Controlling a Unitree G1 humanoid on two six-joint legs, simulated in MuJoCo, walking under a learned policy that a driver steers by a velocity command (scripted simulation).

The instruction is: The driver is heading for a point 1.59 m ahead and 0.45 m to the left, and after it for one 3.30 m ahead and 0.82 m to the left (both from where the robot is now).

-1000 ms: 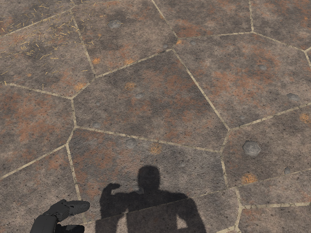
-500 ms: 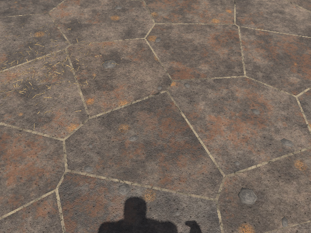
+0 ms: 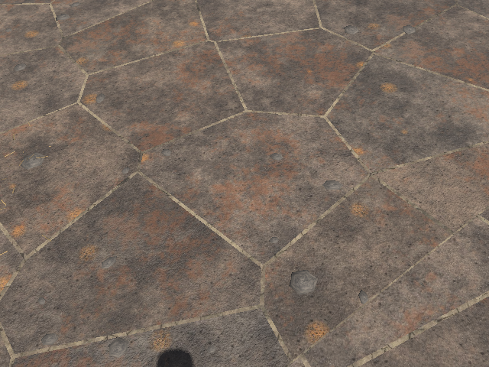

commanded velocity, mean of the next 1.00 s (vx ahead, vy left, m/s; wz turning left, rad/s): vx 0.02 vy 0.00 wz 0.34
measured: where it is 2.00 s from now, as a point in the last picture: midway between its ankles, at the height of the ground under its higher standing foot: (274, 333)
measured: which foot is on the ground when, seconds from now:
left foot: up 0.00-0.16, down 0.18-0.64, up 0.66-1.00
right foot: down 0.00-0.18, up 0.20-0.62, down 0.64-1.00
